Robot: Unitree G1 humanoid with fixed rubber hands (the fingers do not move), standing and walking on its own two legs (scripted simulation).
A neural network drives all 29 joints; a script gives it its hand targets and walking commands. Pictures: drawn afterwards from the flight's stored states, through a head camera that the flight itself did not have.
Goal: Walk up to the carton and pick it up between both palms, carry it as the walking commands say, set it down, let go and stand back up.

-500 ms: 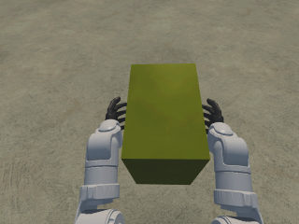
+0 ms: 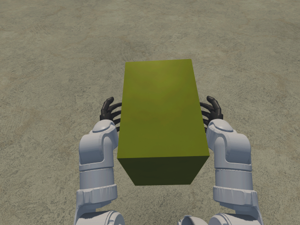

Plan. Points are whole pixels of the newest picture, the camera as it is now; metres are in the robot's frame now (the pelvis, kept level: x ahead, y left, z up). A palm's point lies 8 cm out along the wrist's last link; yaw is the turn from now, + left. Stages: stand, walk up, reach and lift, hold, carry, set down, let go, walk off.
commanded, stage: carry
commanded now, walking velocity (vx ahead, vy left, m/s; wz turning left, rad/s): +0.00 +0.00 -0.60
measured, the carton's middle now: (160, 128) +0.36 +0.02 +0.04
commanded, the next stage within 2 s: none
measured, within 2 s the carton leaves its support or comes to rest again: neither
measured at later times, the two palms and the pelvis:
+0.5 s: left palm (161, 128) +0.33 +0.02 +0.08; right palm (275, 157) +0.25 -0.24 +0.09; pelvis -0.03 -0.02 -0.01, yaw -16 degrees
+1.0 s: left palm (224, 157) +0.25 -0.13 +0.08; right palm out of the picture +0.10 -0.34 +0.08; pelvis -0.10 -0.04 -0.01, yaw -34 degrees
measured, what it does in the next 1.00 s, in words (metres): walks backwards, turning right: right foot, then left foot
